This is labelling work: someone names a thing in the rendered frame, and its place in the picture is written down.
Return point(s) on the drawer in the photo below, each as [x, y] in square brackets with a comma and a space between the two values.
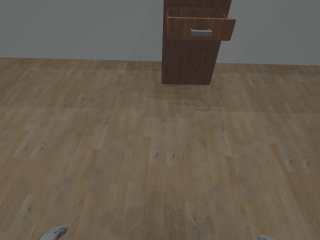
[179, 23]

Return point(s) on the robot left hand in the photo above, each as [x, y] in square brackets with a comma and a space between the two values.
[55, 233]

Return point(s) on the cabinet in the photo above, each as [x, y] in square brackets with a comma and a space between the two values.
[190, 62]

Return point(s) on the handle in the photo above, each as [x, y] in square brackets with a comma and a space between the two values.
[201, 32]

